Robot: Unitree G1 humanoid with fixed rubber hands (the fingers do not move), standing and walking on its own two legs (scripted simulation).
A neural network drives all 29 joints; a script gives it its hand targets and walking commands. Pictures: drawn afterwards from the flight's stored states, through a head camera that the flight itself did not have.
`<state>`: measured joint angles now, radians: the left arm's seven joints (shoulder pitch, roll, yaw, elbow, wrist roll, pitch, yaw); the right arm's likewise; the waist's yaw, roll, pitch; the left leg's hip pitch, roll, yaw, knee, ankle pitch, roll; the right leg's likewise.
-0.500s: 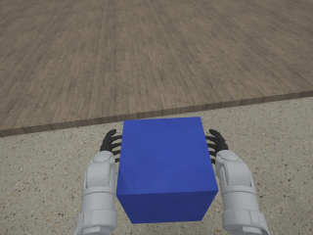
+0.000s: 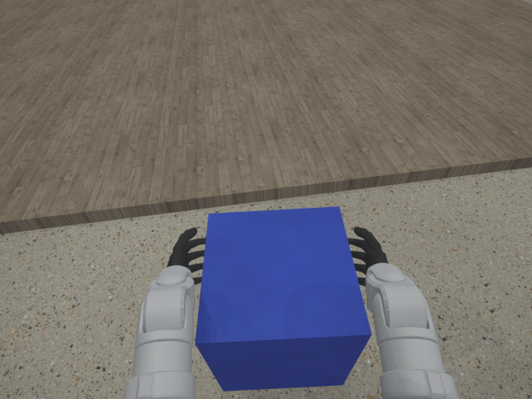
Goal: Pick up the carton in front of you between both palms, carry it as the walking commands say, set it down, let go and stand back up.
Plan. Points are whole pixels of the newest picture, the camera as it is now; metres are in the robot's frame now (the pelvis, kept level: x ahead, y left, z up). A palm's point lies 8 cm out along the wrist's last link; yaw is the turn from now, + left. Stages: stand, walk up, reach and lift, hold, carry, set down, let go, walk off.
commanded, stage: hold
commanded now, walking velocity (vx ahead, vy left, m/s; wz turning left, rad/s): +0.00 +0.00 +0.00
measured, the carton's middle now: (278, 303) +0.28 +0.00 -0.03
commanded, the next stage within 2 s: carry in 0.08 s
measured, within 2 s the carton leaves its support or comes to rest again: neither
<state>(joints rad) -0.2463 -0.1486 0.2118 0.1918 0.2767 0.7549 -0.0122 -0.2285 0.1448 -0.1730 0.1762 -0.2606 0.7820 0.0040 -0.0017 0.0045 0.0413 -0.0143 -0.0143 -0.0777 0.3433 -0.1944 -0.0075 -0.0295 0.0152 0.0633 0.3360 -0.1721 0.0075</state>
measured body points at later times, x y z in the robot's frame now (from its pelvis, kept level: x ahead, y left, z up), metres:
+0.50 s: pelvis +0.09 +0.02 -0.02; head +0.05 +0.03 +0.43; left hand +0.36 +0.19 +0.06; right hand +0.37 -0.12 +0.06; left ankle +0.01 +0.13 -0.75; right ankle +0.02 -0.11 -0.73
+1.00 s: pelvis +0.37 +0.04 -0.01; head +0.37 +0.04 +0.44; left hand +0.63 +0.21 +0.07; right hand +0.65 -0.09 +0.07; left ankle +0.49 +0.16 -0.72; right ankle +0.22 -0.06 -0.75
